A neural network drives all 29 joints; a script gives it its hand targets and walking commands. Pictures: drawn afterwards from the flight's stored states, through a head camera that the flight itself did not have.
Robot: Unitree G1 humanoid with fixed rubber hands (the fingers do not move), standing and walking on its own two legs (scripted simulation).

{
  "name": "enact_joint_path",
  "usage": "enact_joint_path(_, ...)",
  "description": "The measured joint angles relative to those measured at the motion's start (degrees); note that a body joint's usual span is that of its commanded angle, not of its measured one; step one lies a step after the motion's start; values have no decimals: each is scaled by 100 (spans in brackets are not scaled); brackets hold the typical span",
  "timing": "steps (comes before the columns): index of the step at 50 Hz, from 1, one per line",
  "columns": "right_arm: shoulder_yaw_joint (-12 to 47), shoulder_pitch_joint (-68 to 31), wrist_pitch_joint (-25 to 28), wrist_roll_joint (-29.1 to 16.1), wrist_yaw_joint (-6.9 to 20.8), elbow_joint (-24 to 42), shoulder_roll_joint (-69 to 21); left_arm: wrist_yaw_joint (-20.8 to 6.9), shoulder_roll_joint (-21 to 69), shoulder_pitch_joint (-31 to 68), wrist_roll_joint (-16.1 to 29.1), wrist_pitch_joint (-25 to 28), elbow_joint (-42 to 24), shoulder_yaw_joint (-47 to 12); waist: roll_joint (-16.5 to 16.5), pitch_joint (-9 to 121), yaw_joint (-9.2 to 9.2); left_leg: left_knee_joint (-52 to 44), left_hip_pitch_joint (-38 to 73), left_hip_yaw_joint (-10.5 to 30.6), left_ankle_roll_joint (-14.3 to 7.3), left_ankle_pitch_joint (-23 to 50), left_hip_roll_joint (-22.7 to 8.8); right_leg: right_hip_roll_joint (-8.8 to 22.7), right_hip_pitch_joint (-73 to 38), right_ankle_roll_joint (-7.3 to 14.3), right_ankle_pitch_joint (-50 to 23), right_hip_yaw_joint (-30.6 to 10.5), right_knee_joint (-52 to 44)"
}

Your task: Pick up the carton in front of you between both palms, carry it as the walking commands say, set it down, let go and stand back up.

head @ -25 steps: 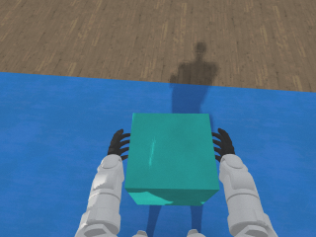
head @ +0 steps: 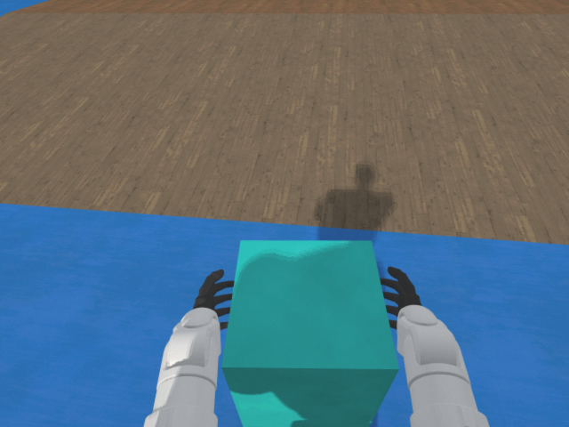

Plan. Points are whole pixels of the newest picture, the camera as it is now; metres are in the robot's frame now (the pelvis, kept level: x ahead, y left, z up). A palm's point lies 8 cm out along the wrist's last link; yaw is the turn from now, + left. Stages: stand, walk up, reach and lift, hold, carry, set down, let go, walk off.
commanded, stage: reach and lift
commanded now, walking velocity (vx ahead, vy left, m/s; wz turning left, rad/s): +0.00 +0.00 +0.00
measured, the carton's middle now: (305, 336) +0.30 +0.00 -0.05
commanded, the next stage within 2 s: hold in 0.82 s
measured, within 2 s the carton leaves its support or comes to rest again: neither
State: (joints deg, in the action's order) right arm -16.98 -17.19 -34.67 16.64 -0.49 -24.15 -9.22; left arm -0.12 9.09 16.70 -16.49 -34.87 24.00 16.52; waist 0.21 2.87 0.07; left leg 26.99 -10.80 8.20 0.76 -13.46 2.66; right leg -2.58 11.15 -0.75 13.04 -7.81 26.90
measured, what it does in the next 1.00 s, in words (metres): stands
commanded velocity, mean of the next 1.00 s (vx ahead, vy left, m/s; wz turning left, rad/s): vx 0.00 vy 0.00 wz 0.00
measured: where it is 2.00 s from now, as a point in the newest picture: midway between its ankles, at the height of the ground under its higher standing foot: outside the picture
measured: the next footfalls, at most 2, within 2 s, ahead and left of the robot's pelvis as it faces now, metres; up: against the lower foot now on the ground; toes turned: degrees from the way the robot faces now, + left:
none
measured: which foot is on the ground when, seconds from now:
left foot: down 0.00-1.00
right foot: down 0.00-1.00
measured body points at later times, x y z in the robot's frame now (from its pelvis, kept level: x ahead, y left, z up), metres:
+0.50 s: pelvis +0.01 +0.00 +0.00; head -0.02 +0.00 +0.45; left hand +0.31 +0.15 +0.02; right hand +0.31 -0.15 +0.03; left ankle +0.02 +0.13 -0.74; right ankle +0.02 -0.13 -0.74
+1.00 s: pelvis +0.01 +0.00 +0.01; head -0.04 +0.00 +0.45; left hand +0.30 +0.15 +0.05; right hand +0.31 -0.15 +0.05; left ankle +0.02 +0.13 -0.74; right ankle +0.02 -0.13 -0.74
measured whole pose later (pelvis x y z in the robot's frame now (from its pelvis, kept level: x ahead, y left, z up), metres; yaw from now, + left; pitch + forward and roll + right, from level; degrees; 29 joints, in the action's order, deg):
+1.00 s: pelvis +0.01 +0.00 +0.01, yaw +0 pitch -6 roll +0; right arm -11.9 -13.8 -42.6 14.6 -0.5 -12.5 -8.4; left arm 0.3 8.3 13.3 -14.4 -42.9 12.3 11.2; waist 0.1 0.8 0.0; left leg 20.3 -2.6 7.7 0.6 -11.4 2.1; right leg -2.1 3.1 -0.6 10.9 -7.7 20.3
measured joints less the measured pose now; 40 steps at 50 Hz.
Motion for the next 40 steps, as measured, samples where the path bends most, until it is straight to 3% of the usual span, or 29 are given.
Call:
enact_joint_path(15,-74,-158,-64,34,52,208,-38,-30,42,146,-43,-82,-238,53,-22,-251,-12,-87,104,-39,4,66,-17,6,-94,-5,-69,-6,-78)
enact_joint_path(40,386,265,-464,-115,11,748,63,9,-61,-266,105,-476,-762,-404,-14,-223,-21,-531,604,-55,-18,139,-53,38,-590,14,-140,1,-516)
